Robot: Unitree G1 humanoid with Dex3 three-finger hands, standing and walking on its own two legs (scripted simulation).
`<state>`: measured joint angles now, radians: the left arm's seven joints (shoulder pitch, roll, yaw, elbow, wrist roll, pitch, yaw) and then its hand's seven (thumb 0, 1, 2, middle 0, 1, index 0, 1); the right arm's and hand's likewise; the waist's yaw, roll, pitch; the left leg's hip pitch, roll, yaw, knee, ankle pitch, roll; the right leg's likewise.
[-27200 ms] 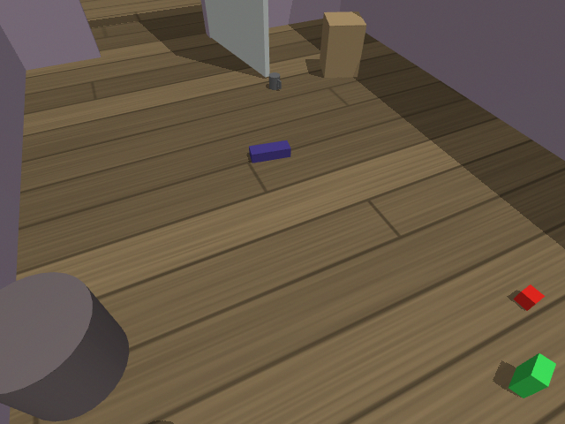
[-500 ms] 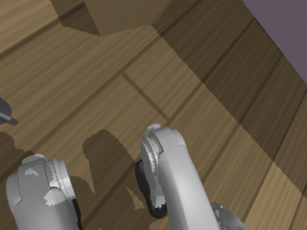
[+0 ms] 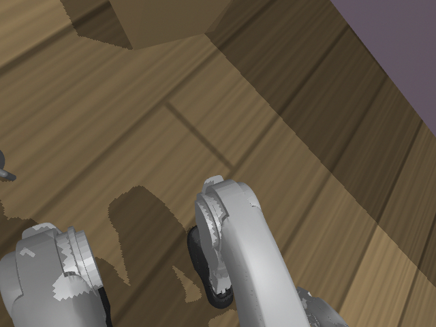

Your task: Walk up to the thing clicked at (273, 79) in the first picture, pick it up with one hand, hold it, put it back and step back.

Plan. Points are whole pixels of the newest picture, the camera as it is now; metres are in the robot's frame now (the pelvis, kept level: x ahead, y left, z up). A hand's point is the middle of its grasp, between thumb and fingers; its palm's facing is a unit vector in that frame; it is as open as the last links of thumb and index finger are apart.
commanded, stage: open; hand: left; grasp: from above
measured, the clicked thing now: out of the picture +0.44 +0.30 -0.26
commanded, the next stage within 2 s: withdraw in 0.48 s
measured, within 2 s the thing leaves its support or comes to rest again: neither
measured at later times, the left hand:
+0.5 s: hand out of the picture +0.45 +0.31 -0.21, palm faces -0.45 -0.14 -0.88, open 13.5 cm
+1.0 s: hand out of the picture +0.47 +0.35 -0.10, palm faces -0.27 -0.05 -0.96, open 14.2 cm
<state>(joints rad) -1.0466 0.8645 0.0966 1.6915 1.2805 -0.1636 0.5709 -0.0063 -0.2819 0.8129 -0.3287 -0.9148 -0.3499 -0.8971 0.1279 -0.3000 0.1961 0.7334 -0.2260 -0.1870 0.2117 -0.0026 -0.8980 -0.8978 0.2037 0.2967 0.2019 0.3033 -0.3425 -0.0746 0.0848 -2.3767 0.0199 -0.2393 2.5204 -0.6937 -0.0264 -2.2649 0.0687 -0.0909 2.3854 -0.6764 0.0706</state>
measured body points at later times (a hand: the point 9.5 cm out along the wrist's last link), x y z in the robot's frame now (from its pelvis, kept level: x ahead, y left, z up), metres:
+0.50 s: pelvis +0.00 +0.00 +0.01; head +0.26 +0.10 +0.36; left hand +0.47 +0.31 -0.16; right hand +0.06 -0.26 -0.07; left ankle +0.07 +0.13 -0.27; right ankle +0.11 -0.13 -0.27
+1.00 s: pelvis +0.00 +0.00 +0.03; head +0.23 +0.08 +0.41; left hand +0.48 +0.35 -0.04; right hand +0.08 -0.26 -0.07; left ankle +0.07 +0.13 -0.27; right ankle +0.11 -0.13 -0.27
